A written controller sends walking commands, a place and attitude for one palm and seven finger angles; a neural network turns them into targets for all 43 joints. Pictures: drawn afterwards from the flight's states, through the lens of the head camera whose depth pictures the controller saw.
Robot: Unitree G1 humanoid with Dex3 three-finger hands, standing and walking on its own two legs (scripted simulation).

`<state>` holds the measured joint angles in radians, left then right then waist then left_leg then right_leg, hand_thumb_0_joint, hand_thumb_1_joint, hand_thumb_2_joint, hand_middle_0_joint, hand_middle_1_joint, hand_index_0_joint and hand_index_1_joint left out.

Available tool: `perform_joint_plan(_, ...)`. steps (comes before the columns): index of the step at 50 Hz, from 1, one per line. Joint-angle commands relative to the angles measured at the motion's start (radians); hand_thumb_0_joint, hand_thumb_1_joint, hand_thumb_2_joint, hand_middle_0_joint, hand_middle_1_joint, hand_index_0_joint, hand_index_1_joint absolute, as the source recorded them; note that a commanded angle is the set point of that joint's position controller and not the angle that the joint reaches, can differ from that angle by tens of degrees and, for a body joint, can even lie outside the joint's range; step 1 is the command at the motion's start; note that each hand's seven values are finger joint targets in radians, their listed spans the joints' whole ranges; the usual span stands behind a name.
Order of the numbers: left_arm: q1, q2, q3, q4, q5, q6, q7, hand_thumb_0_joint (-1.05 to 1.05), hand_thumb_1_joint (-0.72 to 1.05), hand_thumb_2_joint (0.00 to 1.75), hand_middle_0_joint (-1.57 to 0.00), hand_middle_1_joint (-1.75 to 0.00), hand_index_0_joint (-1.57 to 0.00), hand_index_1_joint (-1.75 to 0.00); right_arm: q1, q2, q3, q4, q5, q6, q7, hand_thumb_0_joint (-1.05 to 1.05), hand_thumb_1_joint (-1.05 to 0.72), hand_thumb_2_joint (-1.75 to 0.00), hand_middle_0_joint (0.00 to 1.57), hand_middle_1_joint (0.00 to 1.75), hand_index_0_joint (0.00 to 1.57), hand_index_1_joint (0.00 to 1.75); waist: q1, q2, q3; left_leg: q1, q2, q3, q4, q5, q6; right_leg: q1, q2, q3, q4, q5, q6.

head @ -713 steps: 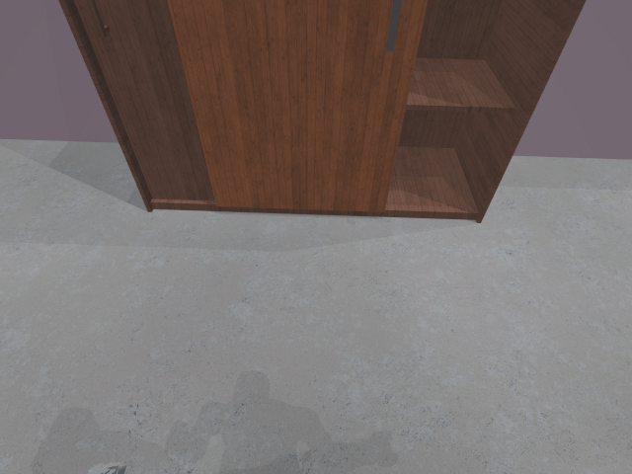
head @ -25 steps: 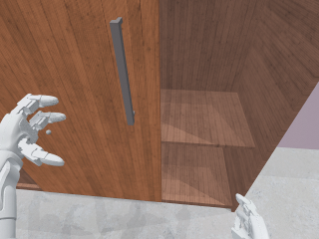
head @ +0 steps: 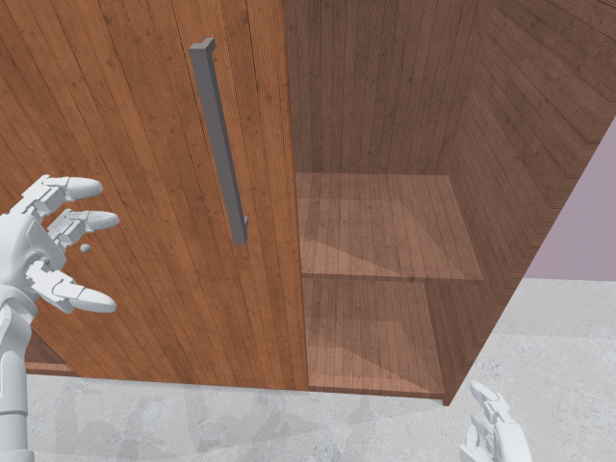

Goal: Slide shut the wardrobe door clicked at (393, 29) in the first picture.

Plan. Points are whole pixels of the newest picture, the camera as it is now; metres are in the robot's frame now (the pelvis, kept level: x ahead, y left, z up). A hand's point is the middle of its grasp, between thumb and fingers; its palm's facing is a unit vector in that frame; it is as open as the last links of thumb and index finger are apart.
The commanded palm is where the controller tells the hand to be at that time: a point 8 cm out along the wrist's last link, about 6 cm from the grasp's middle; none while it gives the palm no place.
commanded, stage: raise the hand with hooked fingers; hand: left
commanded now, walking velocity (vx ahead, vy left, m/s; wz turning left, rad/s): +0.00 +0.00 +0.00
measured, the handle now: (227, 156) +0.50 +0.18 +0.17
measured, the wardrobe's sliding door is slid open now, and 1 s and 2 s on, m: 0.44 0.44 0.44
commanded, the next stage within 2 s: move the hooked fingers beside the handle in 0.06 s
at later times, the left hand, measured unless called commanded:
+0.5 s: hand (111, 232) +0.30 +0.27 +0.19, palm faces +0.10 -0.99 -0.06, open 14.0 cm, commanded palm +0.28 +0.31 +0.18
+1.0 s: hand (135, 211) +0.36 +0.26 +0.18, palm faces +0.09 -1.00 -0.03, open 14.0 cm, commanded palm +0.33 +0.31 +0.18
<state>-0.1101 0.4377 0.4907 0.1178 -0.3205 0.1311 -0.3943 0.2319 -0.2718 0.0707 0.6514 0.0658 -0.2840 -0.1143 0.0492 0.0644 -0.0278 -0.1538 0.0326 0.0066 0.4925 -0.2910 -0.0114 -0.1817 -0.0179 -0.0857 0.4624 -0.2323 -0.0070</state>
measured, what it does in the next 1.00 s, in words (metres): stands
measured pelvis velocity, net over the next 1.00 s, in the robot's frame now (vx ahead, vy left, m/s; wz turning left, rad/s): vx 0.00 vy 0.01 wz -0.01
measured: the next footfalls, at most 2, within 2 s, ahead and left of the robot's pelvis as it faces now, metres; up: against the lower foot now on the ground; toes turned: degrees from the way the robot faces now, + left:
none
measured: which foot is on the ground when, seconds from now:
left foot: down 0.00-1.00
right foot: down 0.00-1.00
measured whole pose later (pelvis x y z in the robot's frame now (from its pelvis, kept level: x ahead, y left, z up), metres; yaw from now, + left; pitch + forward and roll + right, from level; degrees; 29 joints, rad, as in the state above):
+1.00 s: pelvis +0.00 +0.01 +0.00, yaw -1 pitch +0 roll +0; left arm -0.41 0.45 0.42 0.49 -0.25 0.06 -0.35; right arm 0.26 -0.28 0.06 0.68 0.07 -0.25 -0.12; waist 0.01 0.05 -0.02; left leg -0.21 0.02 0.02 0.49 -0.28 0.00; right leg -0.25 -0.03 -0.07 0.47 -0.22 0.00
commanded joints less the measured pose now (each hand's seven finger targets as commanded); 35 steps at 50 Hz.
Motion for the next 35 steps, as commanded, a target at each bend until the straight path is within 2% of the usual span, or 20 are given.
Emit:
perform_joint_plan(1, -0.294, 0.285, 0.084, -0.178, -0.028, -0.053, -0.008, 0.0, -0.5, 0.3, -0.3, -1.2, -0.3, -1.2, -0.14, -0.114, -0.041, -0.165, 0.008, -0.062, -0.007, 0.0, -0.9, -0.9, 0.2, 0.3, 0.2, 0.3, -0.004, -0.007, -0.135, -0.003, -0.04, -0.017, -0.078, 0.204, 0.037, 0.048, 0.022, 0.022, -0.062, 0.188, -0.005)
perform_joint_plan(2, -0.291, 0.286, 0.084, -0.171, -0.027, -0.053, -0.007, 0.0, -0.5, 0.3, -0.3, -1.2, -0.3, -1.2, -0.141, -0.112, -0.039, -0.164, 0.007, -0.062, -0.005, 0.0, -0.9, -0.9, 0.2, 0.3, 0.2, 0.3, -0.002, -0.004, -0.118, -0.012, -0.041, -0.018, -0.079, 0.197, 0.035, 0.047, 0.023, 0.023, -0.066, 0.175, -0.007)
perform_joint_plan(4, -0.299, 0.3, 0.095, -0.189, -0.027, -0.05, -0.007, 0.0, -0.5, 0.3, -0.3, -1.2, -0.3, -1.2, -0.145, -0.112, -0.039, -0.171, 0.007, -0.063, -0.005, 0.0, -0.9, -0.9, 0.2, 0.3, 0.2, 0.3, 0.002, 0.026, -0.141, -0.001, -0.043, -0.019, -0.081, 0.198, 0.035, 0.049, 0.021, 0.024, -0.064, 0.177, -0.008)
perform_joint_plan(6, -0.297, 0.298, 0.095, -0.193, -0.027, -0.048, -0.008, 0.0, -0.5, 0.3, -0.3, -1.2, -0.3, -1.2, -0.147, -0.11, -0.038, -0.172, 0.007, -0.064, -0.006, 0.0, -0.9, -0.9, 0.2, 0.3, 0.2, 0.3, 0.001, 0.024, -0.156, 0.004, -0.044, -0.017, -0.078, 0.206, 0.035, 0.054, 0.021, 0.023, -0.062, 0.188, -0.007)
perform_joint_plan(7, -0.281, 0.3, 0.1, -0.165, -0.03, -0.048, -0.006, 0.0, -0.5, 0.3, -0.3, -1.2, -0.3, -1.2, -0.144, -0.11, -0.036, -0.166, 0.006, -0.061, -0.004, 0.0, -0.9, -0.9, 0.2, 0.3, 0.2, 0.3, 0.002, -0.008, -0.125, -0.017, -0.042, -0.018, -0.078, 0.19, 0.035, 0.05, 0.021, 0.025, -0.071, 0.165, -0.006)
perform_joint_plan(8, -0.291, 0.29, 0.091, -0.18, -0.032, -0.053, -0.008, 0.0, -0.5, 0.3, -0.3, -1.2, -0.3, -1.2, -0.149, -0.11, -0.037, -0.168, 0.007, -0.062, -0.003, 0.0, -0.9, -0.9, 0.2, 0.3, 0.2, 0.3, -0.002, -0.01, -0.129, -0.015, -0.042, -0.02, -0.081, 0.18, 0.035, 0.048, 0.021, 0.025, -0.071, 0.156, -0.004)
perform_joint_plan(11, -0.366, 0.277, 0.058, -0.172, -0.024, -0.06, -0.003, 0.0, -0.5, 0.3, -0.3, -1.2, -0.3, -1.2, -0.147, -0.11, -0.038, -0.163, 0.01, -0.066, -0.008, 0.0, -0.9, -0.9, 0.2, 0.3, 0.2, 0.3, -0.014, 0.007, -0.137, 0.001, -0.043, -0.021, -0.081, 0.157, 0.036, 0.023, 0.023, 0.028, -0.072, 0.128, -0.003)
perform_joint_plan(13, -0.413, 0.28, 0.046, -0.154, -0.016, -0.069, 0.008, 0.0, -0.5, 0.3, -0.3, -1.2, -0.3, -1.2, -0.145, -0.11, -0.035, -0.156, 0.009, -0.067, -0.011, 0.0, -0.9, -0.9, 0.2, 0.3, 0.2, 0.3, -0.019, 0.029, -0.112, -0.01, -0.044, -0.027, -0.089, 0.124, 0.032, 0.01, 0.022, 0.028, -0.083, 0.086, -0.005)
perform_joint_plan(14, -0.449, 0.256, 0.014, -0.144, -0.01, -0.074, 0.009, 0.0, -0.5, 0.3, -0.3, -1.2, -0.3, -1.2, -0.145, -0.109, -0.033, -0.152, 0.008, -0.068, -0.013, 0.0, -0.9, -0.9, 0.2, 0.3, 0.2, 0.3, -0.028, 0.027, -0.113, -0.003, -0.043, -0.029, -0.093, 0.114, 0.032, 0.0, 0.023, 0.028, -0.083, 0.073, -0.005)
perform_joint_plan(17, -0.484, 0.272, 0.014, -0.101, 0.002, -0.086, 0.021, 0.0, -0.5, 0.3, -0.3, -1.2, -0.3, -1.2, -0.136, -0.112, -0.033, -0.144, 0.007, -0.068, -0.016, 0.0, -0.9, -0.9, 0.2, 0.3, 0.2, 0.3, -0.026, 0.013, -0.117, -0.01, -0.043, -0.032, -0.092, 0.11, 0.032, 0.008, 0.02, 0.031, -0.085, 0.064, -0.007)
perform_joint_plan(18, -0.495, 0.279, 0.019, -0.106, 0.007, -0.091, 0.024, 0.0, -0.5, 0.3, -0.3, -1.2, -0.3, -1.2, -0.14, -0.112, -0.035, -0.149, 0.008, -0.071, -0.016, 0.0, -0.9, -0.9, 0.2, 0.3, 0.2, 0.3, -0.022, 0.04, -0.132, -0.005, -0.044, -0.033, -0.094, 0.112, 0.032, 0.014, 0.019, 0.033, -0.082, 0.067, -0.01)
perform_joint_plan(21, -0.48, 0.284, 0.031, -0.064, 0.013, -0.092, 0.027, 0.0, -0.5, 0.3, -0.3, -1.2, -0.3, -1.2, -0.133, -0.112, -0.035, -0.152, 0.006, -0.069, -0.014, 0.0, -0.9, -0.9, 0.2, 0.3, 0.2, 0.3, -0.012, 0.012, -0.17, -0.002, -0.043, -0.032, -0.091, 0.159, 0.033, 0.039, 0.018, 0.027, -0.064, 0.126, -0.011)
perform_joint_plan(22, -0.49, 0.282, 0.023, -0.057, 0.016, -0.094, 0.031, 0.0, -0.5, 0.3, -0.3, -1.2, -0.3, -1.2, -0.132, -0.112, -0.033, -0.147, 0.005, -0.065, -0.012, 0.0, -0.9, -0.9, 0.2, 0.3, 0.2, 0.3, -0.012, 0.035, -0.16, -0.008, -0.042, -0.028, -0.09, 0.154, 0.029, 0.038, 0.017, 0.029, -0.069, 0.116, -0.012)
perform_joint_plan(23, -0.506, 0.268, 0.011, -0.048, 0.014, -0.094, 0.033, 0.0, -0.5, 0.3, -0.3, -1.2, -0.3, -1.2, -0.134, -0.109, -0.033, -0.151, 0.006, -0.065, -0.011, 0.0, -0.9, -0.9, 0.2, 0.3, 0.2, 0.3, -0.016, 0.024, -0.158, -0.01, -0.043, -0.03, -0.093, 0.149, 0.03, 0.033, 0.016, 0.029, -0.069, 0.117, -0.011)
perform_joint_plan(25, -0.509, 0.287, 0.029, -0.004, 0.018, -0.092, 0.037, 0.0, -0.5, 0.3, -0.3, -1.2, -0.3, -1.2, -0.124, -0.116, -0.038, -0.147, 0.007, -0.061, -0.012, 0.0, -0.9, -0.9, 0.2, 0.3, 0.2, 0.3, -0.016, -0.018, -0.155, -0.019, -0.04, -0.028, -0.091, 0.156, 0.032, 0.03, 0.017, 0.026, -0.065, 0.126, -0.008)
perform_joint_plan(27, -0.509, 0.287, 0.032, -0.011, 0.023, -0.097, 0.042, 0.0, -0.5, 0.3, -0.3, -1.2, -0.3, -1.2, -0.127, -0.114, -0.038, -0.152, 0.004, -0.061, -0.007, 0.0, -0.9, -0.9, 0.2, 0.3, 0.2, 0.3, -0.007, 0.025, -0.174, -0.017, -0.042, -0.022, -0.086, 0.183, 0.03, 0.048, 0.013, 0.031, -0.059, 0.153, -0.013)
perform_joint_plan(28, -0.503, 0.287, 0.033, -0.003, 0.023, -0.096, 0.044, 0.0, -0.5, 0.3, -0.3, -1.2, -0.3, -1.2, -0.124, -0.114, -0.038, -0.157, 0.004, -0.059, -0.005, 0.0, -0.9, -0.9, 0.2, 0.3, 0.2, 0.3, -0.006, 0.004, -0.177, -0.022, -0.041, -0.022, -0.088, 0.192, 0.031, 0.053, 0.013, 0.027, -0.055, 0.165, -0.013)
perform_joint_plan(30, -0.545, 0.265, 0.008, -0.006, 0.026, -0.101, 0.044, 0.0, -0.5, 0.3, -0.3, -1.2, -0.3, -1.2, -0.118, -0.114, -0.041, -0.157, 0.006, -0.057, -0.006, 0.0, -0.9, -0.9, 0.2, 0.3, 0.2, 0.3, -0.018, -0.006, -0.187, -0.008, -0.039, -0.019, -0.085, 0.205, 0.033, 0.042, 0.015, 0.028, -0.051, 0.185, -0.009)
perform_joint_plan(32, -0.553, 0.274, 0.014, 0.015, 0.03, -0.107, 0.05, 0.0, -0.5, 0.3, -0.3, -1.2, -0.3, -1.2, -0.111, -0.116, -0.043, -0.148, 0.004, -0.053, -0.006, 0.0, -0.9, -0.9, 0.2, 0.3, 0.2, 0.3, -0.02, 0.003, -0.179, -0.011, -0.038, -0.014, -0.081, 0.197, 0.033, 0.038, 0.015, 0.033, -0.055, 0.174, -0.009)
perform_joint_plan(35, -0.565, 0.304, 0.041, 0.052, 0.032, -0.108, 0.053, 0.0, -0.5, 0.3, -0.3, -1.2, -0.3, -1.2, -0.101, -0.125, -0.047, -0.146, 0.005, -0.047, -0.008, 0.0, -0.9, -0.9, 0.2, 0.3, 0.2, 0.3, -0.021, -0.039, -0.191, -0.026, -0.037, -0.014, -0.084, 0.188, 0.035, 0.043, 0.014, 0.034, -0.053, 0.171, -0.006)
